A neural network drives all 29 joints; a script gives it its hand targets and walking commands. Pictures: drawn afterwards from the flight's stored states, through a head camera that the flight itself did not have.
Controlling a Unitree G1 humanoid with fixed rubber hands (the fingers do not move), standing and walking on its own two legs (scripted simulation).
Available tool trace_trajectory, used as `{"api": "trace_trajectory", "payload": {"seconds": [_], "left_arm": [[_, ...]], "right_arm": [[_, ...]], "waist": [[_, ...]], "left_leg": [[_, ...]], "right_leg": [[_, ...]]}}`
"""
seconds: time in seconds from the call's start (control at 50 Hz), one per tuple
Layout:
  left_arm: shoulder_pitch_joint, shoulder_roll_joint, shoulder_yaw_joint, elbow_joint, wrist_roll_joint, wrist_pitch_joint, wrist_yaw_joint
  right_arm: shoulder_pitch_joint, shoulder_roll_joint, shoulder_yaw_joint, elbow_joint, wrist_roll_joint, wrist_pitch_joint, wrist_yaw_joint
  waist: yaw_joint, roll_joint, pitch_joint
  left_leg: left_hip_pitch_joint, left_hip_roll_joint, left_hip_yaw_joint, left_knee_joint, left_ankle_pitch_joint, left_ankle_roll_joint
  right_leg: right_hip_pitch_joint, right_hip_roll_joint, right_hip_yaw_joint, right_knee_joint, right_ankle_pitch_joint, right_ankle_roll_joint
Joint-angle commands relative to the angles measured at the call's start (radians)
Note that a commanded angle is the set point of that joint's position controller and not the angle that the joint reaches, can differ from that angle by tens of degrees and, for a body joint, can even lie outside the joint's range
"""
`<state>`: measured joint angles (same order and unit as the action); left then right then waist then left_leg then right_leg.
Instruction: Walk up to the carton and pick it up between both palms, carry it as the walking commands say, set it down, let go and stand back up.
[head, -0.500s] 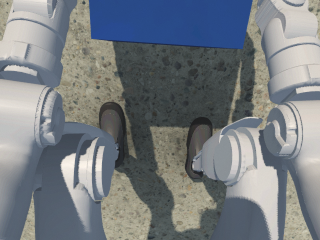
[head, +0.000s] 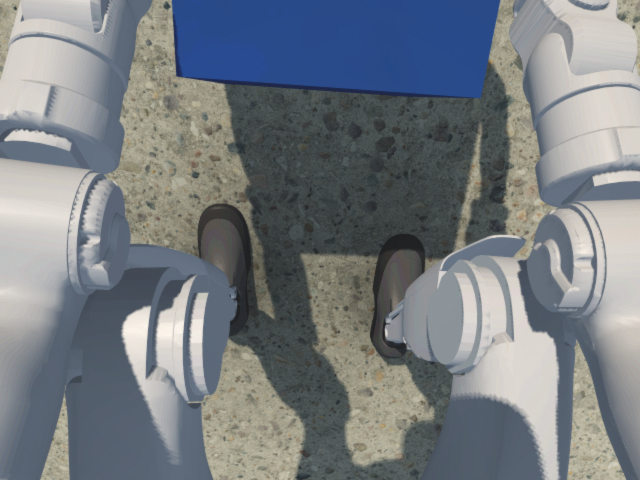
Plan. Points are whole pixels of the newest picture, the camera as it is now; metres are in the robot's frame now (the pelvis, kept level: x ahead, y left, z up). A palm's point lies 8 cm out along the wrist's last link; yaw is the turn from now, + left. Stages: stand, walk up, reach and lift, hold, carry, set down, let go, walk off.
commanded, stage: reach and lift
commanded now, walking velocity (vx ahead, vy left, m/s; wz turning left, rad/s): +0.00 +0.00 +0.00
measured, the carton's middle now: out of the picture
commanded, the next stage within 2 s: none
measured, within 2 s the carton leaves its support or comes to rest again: leaves its support in 0.10 s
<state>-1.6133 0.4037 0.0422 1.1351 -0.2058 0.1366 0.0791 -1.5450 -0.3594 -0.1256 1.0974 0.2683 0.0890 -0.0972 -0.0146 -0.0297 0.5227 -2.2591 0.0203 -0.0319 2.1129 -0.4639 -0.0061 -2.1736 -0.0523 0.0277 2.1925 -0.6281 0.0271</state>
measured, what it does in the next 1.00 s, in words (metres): stands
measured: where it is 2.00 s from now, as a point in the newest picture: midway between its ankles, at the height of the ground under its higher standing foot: (311, 303)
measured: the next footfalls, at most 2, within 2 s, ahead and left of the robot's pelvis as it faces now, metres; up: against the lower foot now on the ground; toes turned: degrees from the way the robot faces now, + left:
none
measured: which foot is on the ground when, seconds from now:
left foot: down 0.00-1.00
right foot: down 0.00-1.00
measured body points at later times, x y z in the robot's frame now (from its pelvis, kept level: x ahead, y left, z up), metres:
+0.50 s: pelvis -0.02 +0.01 +0.00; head +0.36 +0.03 +0.23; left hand +0.58 +0.18 -0.16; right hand +0.57 -0.16 -0.16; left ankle +0.14 +0.13 -0.35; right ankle +0.10 -0.13 -0.35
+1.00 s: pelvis -0.03 +0.01 +0.02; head +0.33 +0.02 +0.29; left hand +0.56 +0.17 -0.10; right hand +0.55 -0.16 -0.09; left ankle +0.14 +0.13 -0.35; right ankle +0.10 -0.13 -0.35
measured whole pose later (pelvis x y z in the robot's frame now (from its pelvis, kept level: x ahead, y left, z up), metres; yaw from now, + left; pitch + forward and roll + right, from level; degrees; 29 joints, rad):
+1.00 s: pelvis -0.03 +0.01 +0.02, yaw -3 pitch +25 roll -2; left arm -1.50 0.36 0.12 0.85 -0.11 0.45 0.16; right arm -1.52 -0.34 -0.11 0.90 0.16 0.41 -0.17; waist 0.01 -0.01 0.53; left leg -2.07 0.02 -0.05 2.07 -0.45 0.00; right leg -1.98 -0.01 0.03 2.11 -0.57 0.05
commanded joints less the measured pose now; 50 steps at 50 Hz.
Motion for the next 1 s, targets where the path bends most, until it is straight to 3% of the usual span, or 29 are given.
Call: {"api": "trace_trajectory", "payload": {"seconds": [0.0, 0.02, 0.04, 0.08, 0.1, 0.14, 0.18, 0.2, 0.22, 0.3, 0.32, 0.36, 0.38, 0.4, 0.42, 0.44, 0.46, 0.48, 0.5, 0.52, 0.56, 0.6, 0.62, 0.66, 0.68, 0.78, 0.84, 0.86, 0.98], "left_arm": [[-0.701, -0.776, -0.285, -0.496, -0.134, -0.009, -0.190], [-0.665, -0.792, -0.296, -0.479, -0.146, -0.004, -0.184], [-0.674, -0.765, -0.257, -0.441, -0.123, 0.001, -0.182], [-0.686, -0.801, -0.268, -0.477, -0.138, 0.011, -0.179], [-0.700, -0.793, -0.266, -0.494, -0.138, 0.016, -0.175], [-0.770, -0.810, -0.278, -0.508, -0.139, 0.025, -0.169], [-0.794, -0.823, -0.276, -0.559, -0.150, 0.037, -0.174], [-0.779, -0.824, -0.265, -0.504, -0.121, 0.051, -0.176], [-0.788, -0.834, -0.266, -0.520, -0.132, 0.058, -0.179], [-0.811, -0.866, -0.205, -0.383, -0.081, 0.096, -0.209], [-0.789, -0.891, -0.194, -0.402, -0.092, 0.100, -0.215], [-0.878, -0.904, -0.259, -0.524, -0.126, 0.101, -0.210], [-0.891, -0.945, -0.281, -0.617, -0.154, 0.109, -0.204], [-0.891, -0.931, -0.279, -0.581, -0.148, 0.115, -0.196], [-0.893, -0.951, -0.293, -0.655, -0.153, 0.119, -0.188], [-0.784, -0.989, -0.268, -0.572, -0.126, 0.138, -0.190], [-0.804, -0.997, -0.281, -0.659, -0.150, 0.130, -0.189], [-0.754, -1.026, -0.285, -0.617, -0.136, 0.140, -0.194], [-0.763, -1.027, -0.275, -0.670, -0.132, 0.140, -0.193], [-0.709, -1.021, -0.257, -0.622, -0.114, 0.138, -0.196], [-0.650, -1.079, -0.258, -0.590, -0.092, 0.142, -0.205], [-0.593, -1.094, -0.196, -0.472, -0.034, 0.149, -0.226], [-0.558, -1.122, -0.178, -0.485, -0.023, 0.145, -0.237], [-0.559, -1.148, -0.180, -0.479, -0.022, 0.151, -0.256], [-0.585, -1.172, -0.204, -0.535, -0.041, 0.154, -0.259], [-0.580, -1.220, -0.212, -0.652, -0.065, 0.185, -0.252], [-0.716, -1.164, -0.205, -0.750, -0.064, 0.205, -0.243], [-0.777, -1.134, -0.244, -0.793, -0.082, 0.209, -0.244], [-0.845, -1.123, -0.222, -0.728, -0.065, 0.229, -0.242]], "right_arm": [[-0.830, 0.840, 0.408, -0.565, 0.130, 0.026, 0.216], [-0.811, 0.823, 0.413, -0.551, 0.128, 0.029, 0.205], [-0.853, 0.857, 0.419, -0.556, 0.136, 0.033, 0.199], [-0.902, 0.840, 0.420, -0.644, 0.136, 0.033, 0.193], [-0.902, 0.851, 0.425, -0.630, 0.134, 0.046, 0.191], [-0.903, 0.851, 0.407, -0.598, 0.127, 0.056, 0.183], [-0.883, 0.844, 0.368, -0.575, 0.097, 0.086, 0.189], [-0.903, 0.859, 0.371, -0.563, 0.103, 0.090, 0.198], [-0.932, 0.838, 0.357, -0.591, 0.101, 0.096, 0.199], [-0.960, 0.834, 0.266, -0.494, 0.022, 0.128, 0.213], [-0.995, 0.851, 0.277, -0.548, 0.032, 0.129, 0.216], [-0.998, 0.856, 0.300, -0.623, 0.055, 0.132, 0.223], [-1.019, 0.850, 0.323, -0.709, 0.059, 0.138, 0.224], [-1.014, 0.885, 0.326, -0.681, 0.070, 0.140, 0.225], [-1.021, 0.902, 0.341, -0.739, 0.088, 0.144, 0.223], [-1.018, 0.873, 0.338, -0.749, 0.080, 0.142, 0.224], [-0.987, 0.898, 0.335, -0.748, 0.080, 0.148, 0.228], [-0.966, 0.887, 0.323, -0.755, 0.073, 0.144, 0.224], [-0.928, 0.919, 0.335, -0.756, 0.057, 0.153, 0.231], [-0.884, 0.950, 0.330, -0.715, 0.045, 0.155, 0.235], [-0.842, 0.987, 0.317, -0.707, 0.044, 0.150, 0.247], [-0.755, 1.007, 0.244, -0.543, -0.009, 0.157, 0.263], [-0.746, 1.029, 0.223, -0.539, -0.020, 0.157, 0.274], [-0.711, 1.030, 0.203, -0.540, -0.035, 0.163, 0.289], [-0.714, 1.083, 0.216, -0.570, -0.027, 0.171, 0.292], [-0.826, 1.100, 0.288, -0.787, 0.034, 0.187, 0.280], [-0.817, 1.109, 0.297, -0.741, 0.032, 0.225, 0.278], [-0.806, 1.145, 0.296, -0.759, 0.042, 0.240, 0.276], [-0.890, 1.133, 0.216, -0.683, 0.010, 0.260, 0.276]], "waist": [[0.082, 0.038, -1.954], [0.066, 0.045, -1.993], [0.114, 0.017, -1.980], [0.094, 0.027, -2.062], [0.073, -0.002, -2.084], [0.071, 0.039, -2.078], [0.035, 0.054, -2.073], [0.074, 0.066, -2.020], [0.037, 0.062, -2.029], [0.008, 0.058, -1.777], [0.009, 0.042, -1.793], [0.007, 0.094, -2.040], [-0.020, 0.083, -2.210], [0.022, 0.074, -2.218], [0.016, 0.083, -2.346], [0.012, 0.095, -2.297], [-0.013, 0.081, -2.360], [0.009, 0.123, -2.372], [0.011, 0.089, -2.429], [0.015, 0.064, -2.359], [0.021, 0.098, -2.355], [0.024, 0.120, -2.109], [0.000, 0.105, -2.095], [0.001, 0.121, -2.103], [-0.009, 0.115, -2.196], [0.029, 0.091, -2.574], [0.041, 0.060, -2.598], [0.023, 0.066, -2.657], [0.017, 0.079, -2.424]], "left_leg": [[1.095, -0.092, 0.075, -0.007, 0.587, 0.017], [1.092, -0.097, 0.089, -0.007, 0.576, 0.009], [1.059, -0.097, 0.093, -0.008, 0.540, 0.023], [1.072, -0.101, 0.100, -0.017, 0.537, 0.019], [1.106, -0.104, 0.098, -0.026, 0.535, 0.025], [1.094, -0.098, 0.116, -0.034, 0.467, 0.018], [1.141, -0.100, 0.101, -0.068, 0.415, 0.015], [1.101, -0.094, 0.113, -0.056, 0.363, 0.020], [1.088, -0.103, 0.106, -0.078, 0.308, 0.021], [0.933, -0.083, 0.095, -0.137, 0.078, 0.014], [0.944, -0.094, 0.094, -0.145, 0.066, 0.022], [1.100, -0.093, 0.106, -0.128, 0.172, -0.001], [1.234, -0.099, 0.100, -0.127, 0.276, -0.003], [1.216, -0.104, 0.094, -0.123, 0.292, -0.001], [1.328, -0.108, 0.095, -0.119, 0.371, -0.003], [1.292, -0.114, 0.091, -0.125, 0.386, -0.004], [1.349, -0.118, 0.080, -0.124, 0.432, 0.000], [1.343, -0.121, 0.092, -0.111, 0.460, -0.007], [1.374, -0.124, 0.088, -0.111, 0.525, -0.006], [1.311, -0.126, 0.094, -0.102, 0.504, -0.004], [1.318, -0.128, 0.090, -0.101, 0.539, -0.005], [1.196, -0.120, 0.073, -0.116, 0.456, 0.002], [1.203, -0.127, 0.069, -0.139, 0.442, 0.004], [1.203, -0.119, 0.064, -0.138, 0.441, -0.007], [1.273, -0.126, 0.071, -0.148, 0.487, -0.008], [1.448, -0.149, 0.075, -0.153, 0.618, -0.006], [1.401, -0.144, 0.089, -0.168, 0.547, 0.002], [1.429, -0.142, 0.109, -0.167, 0.516, 0.003], [1.309, -0.128, 0.110, -0.243, 0.223, -0.004]], "right_leg": [[0.617, 0.158, -0.088, -0.155, 0.563, 0.002], [0.661, 0.156, -0.098, -0.159, 0.574, -0.004], [0.663, 0.152, -0.084, -0.163, 0.552, 0.001], [0.706, 0.157, -0.090, -0.161, 0.555, -0.002], [0.712, 0.163, -0.108, -0.172, 0.544, 0.006], [0.716, 0.157, -0.101, -0.188, 0.484, -0.007], [0.693, 0.160, -0.116, -0.202, 0.414, -0.011], [0.651, 0.153, -0.096, -0.218, 0.364, -0.014], [0.676, 0.156, -0.109, -0.223, 0.324, -0.011], [0.572, 0.139, -0.121, -0.275, 0.145, -0.030], [0.592, 0.135, -0.128, -0.267, 0.140, -0.025], [0.671, 0.149, -0.136, -0.252, 0.238, -0.039], [0.749, 0.160, -0.151, -0.245, 0.318, -0.029], [0.732, 0.157, -0.142, -0.246, 0.330, -0.029], [0.778, 0.169, -0.147, -0.242, 0.386, -0.024], [0.747, 0.176, -0.153, -0.248, 0.385, -0.024], [0.773, 0.182, -0.152, -0.237, 0.425, -0.025], [0.767, 0.179, -0.141, -0.242, 0.442, -0.033], [0.818, 0.184, -0.149, -0.235, 0.506, -0.023], [0.774, 0.188, -0.142, -0.238, 0.492, -0.021], [0.739, 0.195, -0.129, -0.248, 0.499, -0.026], [0.597, 0.190, -0.133, -0.242, 0.415, -0.030], [0.607, 0.195, -0.147, -0.262, 0.398, -0.022], [0.587, 0.198, -0.138, -0.263, 0.379, -0.033], [0.648, 0.199, -0.147, -0.275, 0.421, -0.027], [0.783, 0.212, -0.165, -0.280, 0.525, -0.010], [0.845, 0.208, -0.149, -0.296, 0.512, -0.011], [0.868, 0.213, -0.145, -0.311, 0.492, -0.019], [0.775, 0.205, -0.146, -0.368, 0.247, -0.033]]}}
